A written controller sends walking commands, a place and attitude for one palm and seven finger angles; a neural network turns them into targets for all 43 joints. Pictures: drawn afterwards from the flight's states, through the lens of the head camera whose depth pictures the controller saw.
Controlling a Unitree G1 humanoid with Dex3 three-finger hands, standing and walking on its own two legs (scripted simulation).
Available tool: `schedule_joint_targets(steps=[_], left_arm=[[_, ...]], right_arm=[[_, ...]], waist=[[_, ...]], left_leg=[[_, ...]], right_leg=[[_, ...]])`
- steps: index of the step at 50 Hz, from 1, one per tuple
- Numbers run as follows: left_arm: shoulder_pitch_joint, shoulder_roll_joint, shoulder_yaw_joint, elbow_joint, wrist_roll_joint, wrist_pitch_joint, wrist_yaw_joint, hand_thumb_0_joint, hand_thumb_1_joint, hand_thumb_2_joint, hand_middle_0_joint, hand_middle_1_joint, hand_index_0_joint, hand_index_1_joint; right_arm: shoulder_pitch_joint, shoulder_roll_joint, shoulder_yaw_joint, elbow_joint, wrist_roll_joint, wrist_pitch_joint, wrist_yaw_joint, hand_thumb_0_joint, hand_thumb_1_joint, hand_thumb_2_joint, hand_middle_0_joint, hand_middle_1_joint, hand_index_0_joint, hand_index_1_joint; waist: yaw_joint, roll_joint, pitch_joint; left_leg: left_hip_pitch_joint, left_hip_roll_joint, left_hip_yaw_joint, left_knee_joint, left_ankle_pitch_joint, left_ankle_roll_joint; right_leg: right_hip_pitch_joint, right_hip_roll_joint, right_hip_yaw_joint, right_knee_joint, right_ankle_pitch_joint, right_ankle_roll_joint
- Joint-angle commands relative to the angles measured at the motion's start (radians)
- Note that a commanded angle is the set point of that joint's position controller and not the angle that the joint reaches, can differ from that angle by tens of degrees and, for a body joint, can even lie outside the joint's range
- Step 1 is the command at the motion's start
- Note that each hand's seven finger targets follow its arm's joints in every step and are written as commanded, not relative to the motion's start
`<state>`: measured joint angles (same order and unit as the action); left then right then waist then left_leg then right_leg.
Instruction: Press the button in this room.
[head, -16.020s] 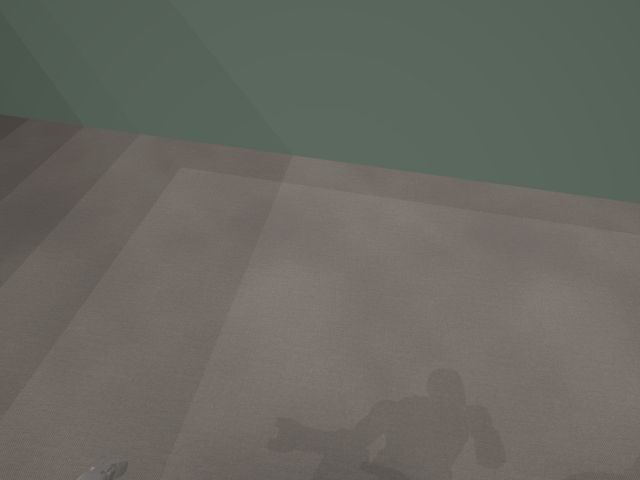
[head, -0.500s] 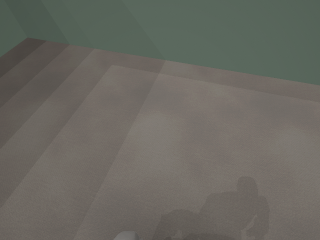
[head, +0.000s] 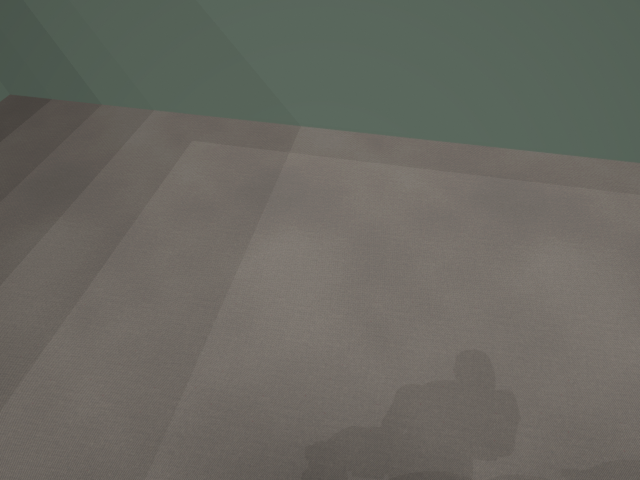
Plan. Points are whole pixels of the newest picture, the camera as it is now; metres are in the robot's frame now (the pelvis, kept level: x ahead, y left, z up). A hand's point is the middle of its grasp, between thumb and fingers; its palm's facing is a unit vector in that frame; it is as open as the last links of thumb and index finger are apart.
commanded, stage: turn or walk to find it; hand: left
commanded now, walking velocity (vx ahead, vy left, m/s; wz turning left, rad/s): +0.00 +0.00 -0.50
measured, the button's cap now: out of the picture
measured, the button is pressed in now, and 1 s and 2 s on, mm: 0 0 0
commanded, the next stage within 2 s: none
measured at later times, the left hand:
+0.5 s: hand out of the picture +0.11 +0.23 -0.16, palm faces -0.20 -0.95 -0.23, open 7.4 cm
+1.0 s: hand (252, 468) +0.15 +0.12 -0.14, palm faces -0.50 -0.83 -0.25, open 7.4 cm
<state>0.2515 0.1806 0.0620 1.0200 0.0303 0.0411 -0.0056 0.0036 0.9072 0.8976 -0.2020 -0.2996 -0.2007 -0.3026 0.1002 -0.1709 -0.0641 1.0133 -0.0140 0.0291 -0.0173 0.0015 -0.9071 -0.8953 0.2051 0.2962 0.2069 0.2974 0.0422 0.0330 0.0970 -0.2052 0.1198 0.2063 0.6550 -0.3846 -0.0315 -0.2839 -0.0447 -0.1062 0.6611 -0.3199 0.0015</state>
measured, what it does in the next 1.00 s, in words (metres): steps on the spot, turning right: left foot, then right foot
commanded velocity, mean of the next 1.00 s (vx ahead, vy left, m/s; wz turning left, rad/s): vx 0.00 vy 0.00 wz -0.50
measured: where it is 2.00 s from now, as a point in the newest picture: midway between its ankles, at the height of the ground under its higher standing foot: outside the picture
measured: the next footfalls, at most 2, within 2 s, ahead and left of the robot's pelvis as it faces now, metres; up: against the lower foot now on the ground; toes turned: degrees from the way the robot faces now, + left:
left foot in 0.44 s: +0.05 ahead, +0.14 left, +0.00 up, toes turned -10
right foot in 0.86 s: -0.05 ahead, -0.10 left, +0.00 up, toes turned -33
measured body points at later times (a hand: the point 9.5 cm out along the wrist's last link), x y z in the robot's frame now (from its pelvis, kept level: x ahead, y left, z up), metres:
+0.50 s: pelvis -0.02 +0.04 +0.01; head +0.02 +0.06 +0.46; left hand +0.12 +0.28 -0.14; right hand +0.01 -0.23 -0.12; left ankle +0.01 +0.15 -0.72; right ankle -0.01 -0.09 -0.70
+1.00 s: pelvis -0.04 +0.02 +0.01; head -0.02 -0.03 +0.46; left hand +0.18 +0.17 -0.12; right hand -0.15 -0.23 -0.15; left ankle +0.01 +0.15 -0.65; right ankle -0.08 -0.08 -0.72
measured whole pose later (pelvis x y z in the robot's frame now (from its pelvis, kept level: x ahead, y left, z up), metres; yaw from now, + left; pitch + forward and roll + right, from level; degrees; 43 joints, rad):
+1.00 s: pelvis -0.04 +0.02 +0.01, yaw -31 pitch -1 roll +0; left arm 0.12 0.18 0.05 0.91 0.02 0.03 0.00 0.00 0.91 0.90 -0.20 -0.30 -0.20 -0.30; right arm 0.21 -0.25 -0.08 0.98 -0.02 0.07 -0.02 0.01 -0.91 -0.90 0.20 0.30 0.20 0.30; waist -0.03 0.05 0.12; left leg -0.46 0.11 0.06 1.09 -0.47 -0.07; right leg -0.27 0.00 -0.05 0.58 -0.29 -0.03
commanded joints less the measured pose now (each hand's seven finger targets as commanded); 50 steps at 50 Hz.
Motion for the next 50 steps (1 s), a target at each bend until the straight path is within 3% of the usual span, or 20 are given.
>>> schedule_joint_targets(steps=[1,4,6,16,20,21,22,23,24,26,29,37,39,41,42,43,44,45,47,50], left_arm=[[0.150,0.242,0.050,-0.047,-0.010,-0.033,0.025,0.000,0.900,0.900,-0.200,-0.300,-0.200,-0.300],[-0.005,0.202,0.046,-0.098,-0.011,-0.026,0.028,0.000,0.900,0.900,-0.200,-0.300,-0.200,-0.300],[-0.032,0.203,0.044,-0.117,-0.009,-0.030,0.024,0.000,0.900,0.900,-0.200,-0.300,-0.200,-0.300],[-0.034,0.258,0.054,-0.128,-0.002,-0.016,0.012,0.000,0.900,0.900,-0.200,-0.300,-0.200,-0.300],[-0.115,0.244,0.049,-0.151,-0.014,-0.004,0.010,0.000,0.900,0.900,-0.200,-0.300,-0.200,-0.300],[-0.116,0.203,0.040,-0.172,-0.022,0.001,0.007,0.000,0.900,0.900,-0.200,-0.300,-0.200,-0.300],[-0.100,0.148,0.028,-0.191,-0.025,0.004,-0.005,0.000,0.900,0.900,-0.200,-0.300,-0.200,-0.300],[-0.117,0.178,0.035,-0.191,-0.011,0.013,-0.003,0.000,0.900,0.900,-0.200,-0.300,-0.200,-0.300],[-0.133,0.193,0.046,-0.183,-0.002,0.018,-0.005,0.000,0.900,0.900,-0.200,-0.300,-0.200,-0.300],[-0.095,0.179,0.051,-0.161,0.000,0.015,-0.021,0.000,0.900,0.900,-0.200,-0.300,-0.200,-0.300],[-0.100,0.144,0.039,-0.161,-0.009,0.013,-0.026,0.000,0.900,0.900,-0.200,-0.300,-0.200,-0.300],[-0.195,0.104,0.017,-0.198,-0.012,0.006,-0.025,0.000,0.900,0.900,-0.200,-0.300,-0.200,-0.300],[-0.168,0.111,0.016,-0.191,-0.013,-0.003,-0.022,0.000,0.900,0.900,-0.200,-0.300,-0.200,-0.300],[-0.075,0.137,0.023,-0.163,-0.012,-0.019,-0.017,0.000,0.900,0.900,-0.200,-0.300,-0.200,-0.300],[-0.001,0.222,0.037,-0.137,-0.005,-0.033,-0.006,0.000,0.900,0.900,-0.200,-0.300,-0.200,-0.300],[0.053,0.323,0.059,-0.117,-0.005,-0.039,0.010,0.000,0.900,0.900,-0.200,-0.300,-0.200,-0.300],[0.099,0.311,0.063,-0.108,-0.022,-0.031,0.023,0.000,0.900,0.900,-0.200,-0.300,-0.200,-0.300],[0.048,0.298,0.064,-0.117,-0.018,-0.024,0.027,0.000,0.900,0.900,-0.200,-0.300,-0.200,-0.300],[-0.078,0.239,0.047,-0.158,-0.015,-0.018,0.026,0.000,0.900,0.900,-0.200,-0.300,-0.200,-0.300],[-0.124,0.225,0.040,-0.178,-0.010,-0.022,0.023,0.000,0.900,0.900,-0.200,-0.300,-0.200,-0.300]], right_arm=[[-0.068,-0.102,-0.017,-0.133,0.008,0.010,-0.010,0.000,-0.900,-0.900,0.200,0.300,0.200,0.300],[-0.027,-0.131,-0.025,-0.107,0.000,0.005,-0.002,0.000,-0.900,-0.900,0.200,0.300,0.200,0.300],[0.014,-0.133,-0.021,-0.097,-0.005,0.007,0.001,0.000,-0.900,-0.900,0.200,0.300,0.200,0.300],[0.020,-0.142,-0.002,-0.139,0.006,-0.010,-0.009,0.000,-0.900,-0.900,0.200,0.300,0.200,0.300],[0.173,-0.154,-0.002,-0.108,0.011,-0.030,-0.018,0.000,-0.900,-0.900,0.200,0.300,0.200,0.300],[0.196,-0.209,-0.011,-0.110,0.006,-0.040,-0.022,0.000,-0.900,-0.900,0.200,0.300,0.200,0.300],[0.174,-0.304,-0.028,-0.133,-0.007,-0.040,-0.020,0.000,-0.900,-0.900,0.200,0.300,0.200,0.300],[0.135,-0.315,-0.030,-0.149,-0.006,-0.033,-0.018,0.000,-0.900,-0.900,0.200,0.300,0.200,0.300],[0.088,-0.279,-0.022,-0.159,-0.009,-0.035,-0.020,0.000,-0.900,-0.900,0.200,0.300,0.200,0.300],[0.038,-0.222,-0.010,-0.172,-0.013,-0.039,-0.019,0.000,-0.900,-0.900,0.200,0.300,0.200,0.300],[0.103,-0.202,-0.012,-0.152,-0.008,-0.047,-0.020,0.000,-0.900,-0.900,0.200,0.300,0.200,0.300],[0.198,-0.230,-0.045,-0.095,-0.012,-0.036,-0.006,0.000,-0.900,-0.900,0.200,0.300,0.200,0.300],[0.190,-0.238,-0.051,-0.090,-0.011,-0.033,-0.001,0.000,-0.900,-0.900,0.200,0.300,0.200,0.300],[0.174,-0.237,-0.052,-0.093,-0.004,-0.031,0.002,0.000,-0.900,-0.900,0.200,0.300,0.200,0.300],[0.182,-0.195,-0.045,-0.106,0.004,-0.029,0.008,0.000,-0.900,-0.900,0.200,0.300,0.200,0.300],[0.131,-0.113,-0.017,-0.163,0.003,-0.025,0.010,0.000,-0.900,-0.900,0.200,0.300,0.200,0.300],[0.062,-0.137,-0.013,-0.184,0.005,-0.005,-0.010,0.000,-0.900,-0.900,0.200,0.300,0.200,0.300],[0.039,-0.129,-0.014,-0.179,0.006,0.002,-0.015,0.000,-0.900,-0.900,0.200,0.300,0.200,0.300],[0.077,-0.147,-0.019,-0.144,-0.003,0.006,-0.009,0.000,-0.900,-0.900,0.200,0.300,0.200,0.300],[0.113,-0.145,-0.018,-0.125,-0.006,0.009,-0.003,0.000,-0.900,-0.900,0.200,0.300,0.200,0.300]], waist=[[0.059,-0.325,-0.099],[-0.006,-0.142,-0.087],[-0.018,-0.143,-0.126],[0.003,-0.161,-0.138],[-0.074,-0.157,-0.173],[-0.086,-0.018,-0.169],[-0.074,0.280,-0.121],[-0.077,0.268,-0.094],[-0.055,0.225,-0.059],[-0.016,0.098,-0.041],[-0.037,0.108,-0.090],[-0.097,0.163,-0.125],[-0.088,0.182,-0.133],[-0.036,0.131,-0.173],[-0.004,-0.047,-0.207],[0.026,-0.321,-0.195],[0.063,-0.270,-0.199],[0.038,-0.276,-0.154],[-0.020,-0.191,-0.116],[-0.044,-0.164,-0.123]], left_leg=[[-0.297,-0.052,-0.198,0.445,-0.240,0.003],[-0.330,-0.029,-0.231,0.519,-0.045,-0.007],[-0.299,-0.038,-0.215,0.474,-0.008,-0.021],[-0.192,-0.081,-0.187,0.132,-0.055,-0.022],[0.075,-0.092,-0.173,-0.211,0.118,-0.006],[0.182,0.034,-0.311,-0.337,0.072,0.037],[0.178,0.274,-0.562,-0.441,0.087,0.122],[0.032,0.364,-0.586,-0.465,0.051,0.176],[-0.046,0.323,-0.550,-0.464,0.053,0.176],[-0.039,0.210,-0.361,-0.410,0.186,0.157],[0.098,0.178,-0.239,-0.340,0.463,0.158],[0.171,0.234,-0.152,-0.250,0.624,0.170],[0.162,0.232,-0.126,-0.197,0.657,0.147],[0.095,0.197,-0.061,-0.057,0.587,0.075],[-0.097,0.151,-0.014,0.114,0.376,0.010],[-0.399,0.007,-0.007,0.333,-0.228,-0.042],[-0.380,0.004,-0.152,0.436,-0.260,-0.033],[-0.403,-0.001,-0.192,0.504,-0.231,-0.029],[-0.387,0.007,-0.208,0.520,-0.090,-0.038],[-0.306,-0.013,-0.181,0.451,-0.023,-0.050]], right_leg=[[0.112,-0.330,0.518,-0.387,0.417,-0.206],[0.096,-0.242,0.398,-0.357,0.271,-0.177],[0.104,-0.209,0.347,-0.354,0.236,-0.154],[0.104,-0.176,0.444,-0.324,0.294,-0.184],[-0.040,-0.106,0.426,-0.226,0.252,-0.103],[-0.187,-0.015,0.361,-0.109,0.113,-0.051],[-0.338,0.117,0.194,0.130,-0.170,0.009],[-0.307,0.077,0.179,0.328,-0.254,0.032],[-0.293,0.062,0.192,0.431,-0.224,0.039],[-0.290,0.041,0.153,0.542,-0.114,0.052],[-0.316,0.021,0.113,0.522,-0.079,0.073],[-0.170,0.003,0.020,0.157,-0.159,0.063],[-0.102,0.024,-0.005,0.031,-0.110,0.044],[0.082,0.027,-0.014,-0.227,0.121,0.024],[0.303,-0.111,0.142,-0.287,0.366,-0.023],[0.417,-0.357,0.442,-0.274,0.762,-0.137],[0.312,-0.379,0.439,-0.265,0.841,-0.209],[0.254,-0.335,0.444,-0.277,0.717,-0.226],[0.186,-0.244,0.339,-0.289,0.504,-0.185],[0.108,-0.198,0.305,-0.310,0.397,-0.160]])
